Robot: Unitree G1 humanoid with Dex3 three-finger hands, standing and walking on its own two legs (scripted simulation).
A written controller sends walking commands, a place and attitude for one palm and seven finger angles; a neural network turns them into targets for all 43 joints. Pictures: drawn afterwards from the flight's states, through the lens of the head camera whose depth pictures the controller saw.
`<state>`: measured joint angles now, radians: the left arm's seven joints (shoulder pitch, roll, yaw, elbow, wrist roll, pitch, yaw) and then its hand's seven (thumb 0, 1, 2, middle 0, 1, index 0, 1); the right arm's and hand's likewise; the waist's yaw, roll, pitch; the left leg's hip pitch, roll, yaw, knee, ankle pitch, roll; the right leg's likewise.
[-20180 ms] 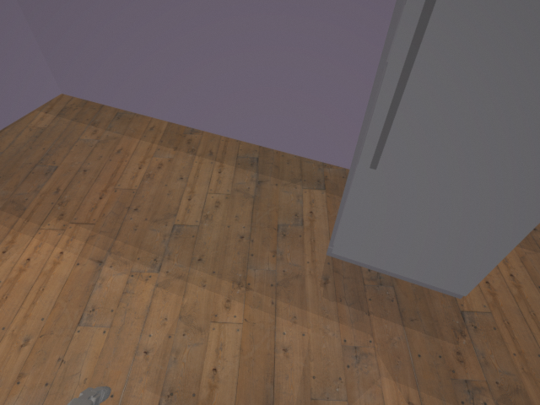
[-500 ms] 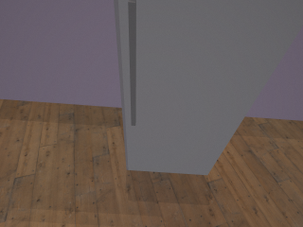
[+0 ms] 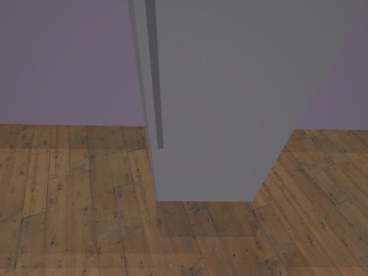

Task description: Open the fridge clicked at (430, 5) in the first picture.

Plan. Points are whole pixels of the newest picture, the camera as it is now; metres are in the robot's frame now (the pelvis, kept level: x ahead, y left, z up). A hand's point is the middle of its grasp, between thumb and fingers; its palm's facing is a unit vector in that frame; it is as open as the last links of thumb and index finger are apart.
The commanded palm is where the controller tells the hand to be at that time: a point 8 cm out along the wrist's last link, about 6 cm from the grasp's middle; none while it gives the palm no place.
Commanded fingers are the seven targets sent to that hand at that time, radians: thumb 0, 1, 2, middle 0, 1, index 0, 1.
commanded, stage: look again from close up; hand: left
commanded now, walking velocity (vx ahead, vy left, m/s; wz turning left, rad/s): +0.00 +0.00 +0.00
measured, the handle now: (157, 89) +0.58 +0.11 +0.09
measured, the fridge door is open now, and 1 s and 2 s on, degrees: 0 0 0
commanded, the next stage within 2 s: shuffle to correct the standing spot in 1.42 s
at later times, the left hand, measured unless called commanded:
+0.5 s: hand out of the picture -0.02 +0.16 -0.18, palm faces +0.02 -0.99 -0.17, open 7.4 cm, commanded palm none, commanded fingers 0.00 0.90 0.90 -0.20 -0.30 -0.20 -0.30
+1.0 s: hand out of the picture +0.00 +0.15 -0.18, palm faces +0.01 -0.98 -0.18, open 7.4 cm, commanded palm none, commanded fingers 0.00 0.90 0.90 -0.20 -0.30 -0.20 -0.30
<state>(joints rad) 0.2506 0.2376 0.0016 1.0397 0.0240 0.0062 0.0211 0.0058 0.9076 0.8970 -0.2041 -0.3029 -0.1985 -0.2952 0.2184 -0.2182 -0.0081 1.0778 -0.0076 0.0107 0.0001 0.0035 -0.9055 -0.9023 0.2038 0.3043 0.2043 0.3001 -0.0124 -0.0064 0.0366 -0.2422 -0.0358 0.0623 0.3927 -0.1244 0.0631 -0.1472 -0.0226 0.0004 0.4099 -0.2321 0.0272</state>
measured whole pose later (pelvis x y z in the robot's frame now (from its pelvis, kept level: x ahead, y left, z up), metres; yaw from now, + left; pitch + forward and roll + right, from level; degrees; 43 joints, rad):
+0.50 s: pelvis +0.01 +0.00 +0.00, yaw +0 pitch -2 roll +0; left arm 0.35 0.13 -0.01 1.10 0.02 0.00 0.04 0.01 0.91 0.90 -0.20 -0.30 -0.20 -0.30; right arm 0.26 -0.16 -0.01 1.12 0.00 0.01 -0.02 0.00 -0.91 -0.90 0.20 0.30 0.20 0.30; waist 0.00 0.00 0.04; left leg -0.23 -0.03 0.06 0.39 -0.14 0.06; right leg -0.13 -0.02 0.00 0.41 -0.24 0.02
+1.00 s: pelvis +0.01 -0.01 +0.00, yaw -1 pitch -2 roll +0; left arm 0.34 0.13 0.00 1.09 0.02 -0.01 0.04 0.00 0.91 0.90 -0.20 -0.30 -0.20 -0.30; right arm 0.28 -0.14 -0.01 1.12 0.00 0.01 -0.02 0.00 -0.91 -0.90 0.20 0.30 0.20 0.30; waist -0.01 0.00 0.03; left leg -0.23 -0.02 0.07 0.40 -0.15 0.05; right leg -0.14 -0.01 0.01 0.42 -0.25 0.01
